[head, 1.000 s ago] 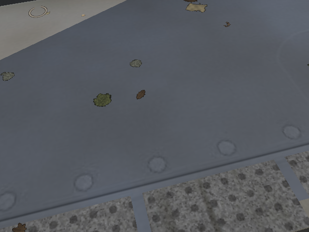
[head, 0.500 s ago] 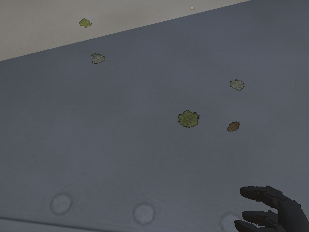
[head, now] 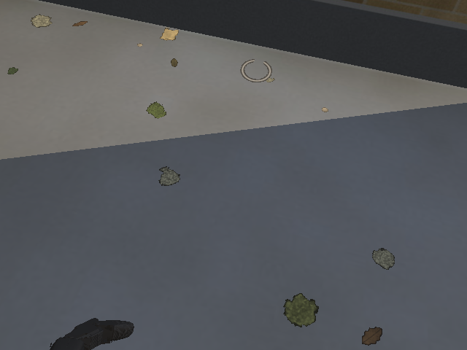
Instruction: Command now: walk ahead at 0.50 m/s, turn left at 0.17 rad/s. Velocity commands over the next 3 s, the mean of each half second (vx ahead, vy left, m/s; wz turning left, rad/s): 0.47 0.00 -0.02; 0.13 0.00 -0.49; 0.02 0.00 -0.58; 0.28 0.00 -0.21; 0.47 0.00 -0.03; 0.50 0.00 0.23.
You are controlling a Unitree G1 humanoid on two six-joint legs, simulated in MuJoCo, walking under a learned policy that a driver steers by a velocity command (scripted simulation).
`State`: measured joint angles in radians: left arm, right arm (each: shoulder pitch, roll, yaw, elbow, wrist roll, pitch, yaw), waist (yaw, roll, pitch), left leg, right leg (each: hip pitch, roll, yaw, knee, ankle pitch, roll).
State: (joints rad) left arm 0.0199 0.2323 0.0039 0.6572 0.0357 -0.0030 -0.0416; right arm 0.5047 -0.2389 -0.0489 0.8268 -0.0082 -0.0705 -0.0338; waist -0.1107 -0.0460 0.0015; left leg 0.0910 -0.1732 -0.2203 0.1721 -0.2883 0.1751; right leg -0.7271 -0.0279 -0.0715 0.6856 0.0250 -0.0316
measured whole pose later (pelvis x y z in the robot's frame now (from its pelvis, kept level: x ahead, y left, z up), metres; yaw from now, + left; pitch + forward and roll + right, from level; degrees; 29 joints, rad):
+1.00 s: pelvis +0.36 +0.00 -0.01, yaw -21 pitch +0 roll +2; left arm 0.22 0.26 0.06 0.67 0.02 0.05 -0.03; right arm 0.23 -0.27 -0.06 0.75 -0.03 0.02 -0.02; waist -0.01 0.02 0.01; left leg -0.38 0.11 0.21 0.65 -0.31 -0.02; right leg -0.34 -0.01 -0.03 0.64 -0.30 -0.05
